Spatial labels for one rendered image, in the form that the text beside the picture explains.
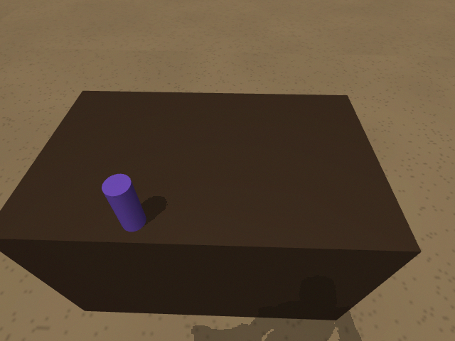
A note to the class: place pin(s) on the can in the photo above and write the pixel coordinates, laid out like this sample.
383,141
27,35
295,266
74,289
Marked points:
122,197

